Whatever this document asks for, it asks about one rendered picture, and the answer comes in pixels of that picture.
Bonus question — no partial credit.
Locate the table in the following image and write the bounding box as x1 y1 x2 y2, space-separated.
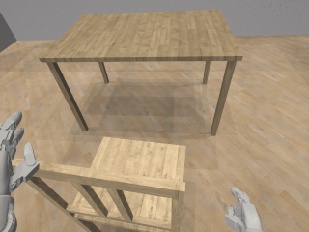
39 10 243 136

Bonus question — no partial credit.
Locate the left robot hand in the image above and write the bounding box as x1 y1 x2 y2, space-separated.
0 110 40 196

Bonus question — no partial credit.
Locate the right robot hand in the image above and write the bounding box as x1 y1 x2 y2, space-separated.
225 187 263 232

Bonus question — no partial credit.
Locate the chair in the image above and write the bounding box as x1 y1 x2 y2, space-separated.
11 137 186 232

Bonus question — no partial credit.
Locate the left robot forearm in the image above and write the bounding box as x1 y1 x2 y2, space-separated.
0 195 17 232

